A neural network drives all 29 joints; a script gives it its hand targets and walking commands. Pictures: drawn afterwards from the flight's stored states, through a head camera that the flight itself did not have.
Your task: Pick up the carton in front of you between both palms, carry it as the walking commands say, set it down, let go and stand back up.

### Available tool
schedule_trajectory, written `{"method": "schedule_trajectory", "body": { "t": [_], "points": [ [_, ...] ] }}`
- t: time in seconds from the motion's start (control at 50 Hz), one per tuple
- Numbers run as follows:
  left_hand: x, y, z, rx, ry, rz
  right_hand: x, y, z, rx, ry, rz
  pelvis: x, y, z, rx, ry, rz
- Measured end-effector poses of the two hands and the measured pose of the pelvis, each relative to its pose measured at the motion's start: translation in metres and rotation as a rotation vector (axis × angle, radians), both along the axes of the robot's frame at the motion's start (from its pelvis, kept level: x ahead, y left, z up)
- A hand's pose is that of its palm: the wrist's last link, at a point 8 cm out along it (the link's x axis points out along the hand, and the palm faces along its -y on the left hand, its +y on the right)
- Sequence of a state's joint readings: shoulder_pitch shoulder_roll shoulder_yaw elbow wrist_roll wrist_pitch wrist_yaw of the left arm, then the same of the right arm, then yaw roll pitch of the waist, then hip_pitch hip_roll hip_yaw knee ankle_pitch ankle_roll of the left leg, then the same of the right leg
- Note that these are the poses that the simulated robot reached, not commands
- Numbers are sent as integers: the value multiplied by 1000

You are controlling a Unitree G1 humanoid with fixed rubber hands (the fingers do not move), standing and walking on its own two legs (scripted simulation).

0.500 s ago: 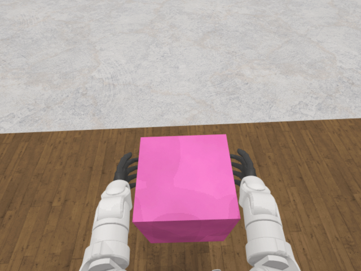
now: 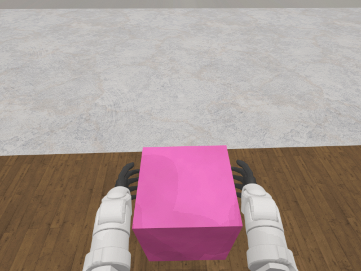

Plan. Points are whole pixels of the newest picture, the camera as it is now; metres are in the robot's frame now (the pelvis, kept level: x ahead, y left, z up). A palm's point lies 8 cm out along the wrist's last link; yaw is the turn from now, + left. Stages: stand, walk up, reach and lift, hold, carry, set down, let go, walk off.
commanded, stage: reach and lift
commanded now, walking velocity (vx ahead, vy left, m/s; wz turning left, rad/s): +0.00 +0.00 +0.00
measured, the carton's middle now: (185, 205) +0.30 +0.00 -0.05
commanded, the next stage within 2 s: hold in 0.66 s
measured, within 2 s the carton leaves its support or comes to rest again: neither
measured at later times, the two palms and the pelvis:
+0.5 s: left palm (123, 187) +0.30 +0.15 +0.04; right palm (250, 185) +0.31 -0.15 +0.04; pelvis +0.01 -0.01 +0.00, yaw +0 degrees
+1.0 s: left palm (121, 193) +0.28 +0.15 +0.05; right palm (253, 190) +0.28 -0.15 +0.05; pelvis +0.01 +0.00 +0.01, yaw +0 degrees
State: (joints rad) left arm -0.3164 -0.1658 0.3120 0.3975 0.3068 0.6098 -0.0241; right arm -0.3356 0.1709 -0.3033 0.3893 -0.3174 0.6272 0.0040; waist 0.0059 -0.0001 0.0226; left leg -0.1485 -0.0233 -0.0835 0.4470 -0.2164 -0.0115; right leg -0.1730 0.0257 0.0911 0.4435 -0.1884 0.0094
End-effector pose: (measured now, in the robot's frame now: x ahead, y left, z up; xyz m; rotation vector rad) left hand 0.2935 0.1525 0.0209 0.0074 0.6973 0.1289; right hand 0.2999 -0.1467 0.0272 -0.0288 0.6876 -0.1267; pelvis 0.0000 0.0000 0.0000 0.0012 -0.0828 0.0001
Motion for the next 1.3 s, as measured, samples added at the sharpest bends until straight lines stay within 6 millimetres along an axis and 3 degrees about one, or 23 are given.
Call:
{"method": "schedule_trajectory", "body": {
  "t": [0.16,0.74,0.88,1.0,1.3],
  "points": [
    [2,0,0,2,-1,12,3,0,-3,14,-2,3,-5,0,-1,1,-3,4],
    [10,-4,22,10,-31,-3,9,-4,20,-3,-32,7,11,-4,4,0,-18,7],
    [-4,-4,31,34,-41,-19,-6,-4,26,-18,-42,22,16,-3,8,-1,-35,2],
    [-16,-3,25,27,-12,-16,-16,-3,23,-27,-14,26,9,-4,6,-1,-54,0],
    [-18,-2,30,7,-33,6,-15,-1,30,-4,-36,16,-7,-5,2,-2,-72,10]
  ]
}}
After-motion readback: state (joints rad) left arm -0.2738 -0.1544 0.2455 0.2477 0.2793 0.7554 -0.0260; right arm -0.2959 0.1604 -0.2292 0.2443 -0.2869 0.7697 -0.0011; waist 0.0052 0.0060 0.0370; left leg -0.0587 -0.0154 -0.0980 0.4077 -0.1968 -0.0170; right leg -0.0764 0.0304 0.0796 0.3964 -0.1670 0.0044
